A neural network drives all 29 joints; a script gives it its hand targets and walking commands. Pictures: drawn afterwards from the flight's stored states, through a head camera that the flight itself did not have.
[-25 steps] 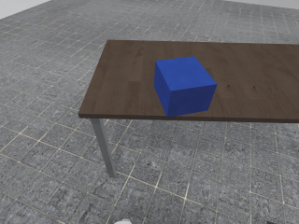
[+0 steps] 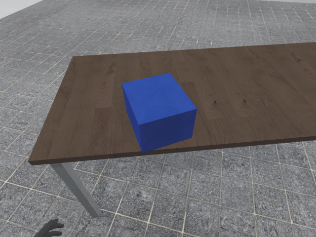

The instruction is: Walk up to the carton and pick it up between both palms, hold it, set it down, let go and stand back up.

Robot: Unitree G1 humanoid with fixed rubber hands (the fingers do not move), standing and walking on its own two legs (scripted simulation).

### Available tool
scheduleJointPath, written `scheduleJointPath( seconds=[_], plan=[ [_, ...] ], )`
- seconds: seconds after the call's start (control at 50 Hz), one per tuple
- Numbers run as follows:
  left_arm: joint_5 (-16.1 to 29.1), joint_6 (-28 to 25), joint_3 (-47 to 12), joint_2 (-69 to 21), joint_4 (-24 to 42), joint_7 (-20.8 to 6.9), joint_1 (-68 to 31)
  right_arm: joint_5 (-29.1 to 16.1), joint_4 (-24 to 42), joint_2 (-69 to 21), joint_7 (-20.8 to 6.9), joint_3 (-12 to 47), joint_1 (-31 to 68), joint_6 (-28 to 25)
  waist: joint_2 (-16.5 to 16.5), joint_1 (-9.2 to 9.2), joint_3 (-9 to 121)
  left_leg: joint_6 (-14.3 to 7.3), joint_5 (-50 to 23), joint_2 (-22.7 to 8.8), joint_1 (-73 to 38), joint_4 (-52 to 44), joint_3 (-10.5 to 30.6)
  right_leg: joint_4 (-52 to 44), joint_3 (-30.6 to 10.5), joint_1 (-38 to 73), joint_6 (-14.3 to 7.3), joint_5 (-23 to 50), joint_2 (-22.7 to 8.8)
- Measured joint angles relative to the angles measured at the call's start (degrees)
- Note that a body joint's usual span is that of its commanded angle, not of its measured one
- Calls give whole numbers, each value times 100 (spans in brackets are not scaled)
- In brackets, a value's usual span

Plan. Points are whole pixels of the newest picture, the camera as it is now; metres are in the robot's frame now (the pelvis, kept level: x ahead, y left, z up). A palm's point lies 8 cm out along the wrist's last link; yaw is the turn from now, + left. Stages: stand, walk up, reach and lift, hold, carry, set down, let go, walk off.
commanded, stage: walk up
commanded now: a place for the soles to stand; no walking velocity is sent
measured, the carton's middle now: (156, 110) +0.54 +0.02 +0.01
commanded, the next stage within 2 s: none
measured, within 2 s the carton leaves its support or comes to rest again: neither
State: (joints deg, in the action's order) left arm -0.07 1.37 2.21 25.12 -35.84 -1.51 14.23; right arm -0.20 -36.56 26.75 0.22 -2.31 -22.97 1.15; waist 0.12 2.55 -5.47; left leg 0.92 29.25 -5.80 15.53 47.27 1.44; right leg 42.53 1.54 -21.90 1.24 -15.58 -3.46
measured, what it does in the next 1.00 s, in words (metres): shifts its weight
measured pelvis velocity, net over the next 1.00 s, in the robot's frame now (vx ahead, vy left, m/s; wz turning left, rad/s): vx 0.05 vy -0.03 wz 0.12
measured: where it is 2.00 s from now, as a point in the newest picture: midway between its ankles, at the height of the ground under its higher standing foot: outside the picture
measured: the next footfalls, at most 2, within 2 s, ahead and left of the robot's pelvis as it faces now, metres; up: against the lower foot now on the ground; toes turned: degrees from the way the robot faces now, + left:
left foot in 1.40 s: +0.19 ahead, +0.10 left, +0.00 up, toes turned +4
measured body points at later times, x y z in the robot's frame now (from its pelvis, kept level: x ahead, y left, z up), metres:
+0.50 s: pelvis +0.04 -0.01 +0.03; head +0.04 +0.00 +0.48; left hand +0.14 +0.32 -0.07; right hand +0.16 -0.33 -0.08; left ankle +0.01 +0.16 -0.71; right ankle +0.08 -0.14 -0.71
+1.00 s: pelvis +0.05 -0.03 +0.03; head +0.07 -0.02 +0.48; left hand +0.09 +0.31 -0.09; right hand +0.14 -0.35 -0.08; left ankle +0.01 +0.16 -0.71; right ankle +0.11 -0.15 -0.69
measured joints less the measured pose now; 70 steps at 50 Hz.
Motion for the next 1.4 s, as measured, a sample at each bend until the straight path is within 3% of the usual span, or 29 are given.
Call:
scheduleJointPath(
  seconds=[0.06, 0.12, 0.18, 0.54, 0.78, 0.84, 0.9, 0.96, 1.02, 1.04, 1.08, 1.12, 1.18, 1.26, 1.34, 1.4],
  plan=[
    [31, -36, -205, -133, -28, 49, -173, -53, -236, -26, -8, 74, 187, -52, 103, -108, 6, -83, -562, 193, -127, -479, 23, -97, 26, 103, 21, -41, 0],
    [98, -37, -325, -152, -229, 50, -333, -57, -520, -145, -49, 175, 374, -138, 66, -102, 98, 246, -750, 208, -322, -886, 101, -327, 113, 273, 22, -52, -40],
    [108, -122, -378, -155, -423, 75, -522, -76, -762, -200, -67, 218, 583, -181, 66, -128, 140, 314, -793, 192, -414, -1143, 207, -575, 247, 417, -29, -5, -38],
    [128, -66, -162, -76, -1798, 59, -903, -40, -1985, -297, -67, 152, 1416, -100, -54, -330, 129, 304, -1230, 290, -750, -1913, 486, -1498, 583, 1002, 30, 384, -148],
    [89, -92, -7, -213, -2368, 38, -653, -13, -2372, -510, -56, 95, 1571, -116, -95, -406, 137, 256, -1465, 358, -778, -2198, 591, -1932, 703, 1164, 74, 650, -202],
    [-63, -64, 127, -245, -2198, -69, -423, 98, -2175, -540, -46, 2, 1409, -146, -70, -397, 211, 31, -1184, 334, -710, -1999, 598, -1594, 718, 1053, -72, -12, -173],
    [-153, 24, 253, -149, -1921, -174, -200, 213, -1882, -609, -1, -86, 1117, -214, -166, -359, 255, -106, -1180, 329, -718, -2025, 608, -829, 399, 718, -169, -751, -8],
    [-204, 59, 356, -16, -1615, -223, -137, 285, -1663, -658, 97, -159, 823, -283, -329, -277, 141, -84, -1245, 341, -801, -2173, 644, 31, 35, 240, -138, -1007, 93],
    [-172, -4, 411, -2, -1373, -269, -70, 303, -1516, -514, 139, -244, 624, -241, -295, -224, 22, 40, -1099, 254, -888, -2081, 631, -332, -57, 162, -137, -600, 41],
    [-172, -45, 408, -7, -1306, -263, -38, 285, -1470, -428, 136, -263, 589, -204, -235, -203, -18, 81, -953, 204, -847, -1854, 640, -699, -20, 280, -146, -277, 40],
    [-218, -130, 383, -63, -1228, -192, -38, 240, -1441, -264, 146, -296, 572, -110, -1, -113, -120, -80, -352, 125, -514, -830, 803, -705, 177, 359, -162, 384, 177],
    [-237, -119, 323, -187, -1123, -108, -46, 171, -1453, -222, 177, -310, 557, 21, 94, -100, -123, -192, 150, 382, -13, 394, 870, -621, 314, 466, -243, 149, 197],
    [-196, -141, 165, -365, -944, 9, 42, 104, -1346, -203, 107, -283, 541, 37, 139, -203, -123, -197, -59, 613, 523, 1167, 514, -1098, 370, 849, -317, 161, 202],
    [-130, -217, -58, -437, -864, 125, 206, 151, -1171, -216, -27, -210, 615, 8, 162, -276, -66, -73, -507, 569, 701, 546, 146, -1510, 401, 1160, -327, 267, 225],
    [-47, -246, -163, -407, -769, 176, 238, 182, -1130, -318, -67, -106, 892, 73, 131, -328, -120, -52, -830, 425, 439, -636, 58, -1331, 429, 1191, -334, 70, 246],
    [40, -218, -229, -375, -736, 166, 192, 124, -1171, -387, -61, -45, 1145, 57, 118, -362, -142, -107, -1840, 355, 19, -1612, 100, -978, 441, 1108, -293, -182, 259]
  ],
)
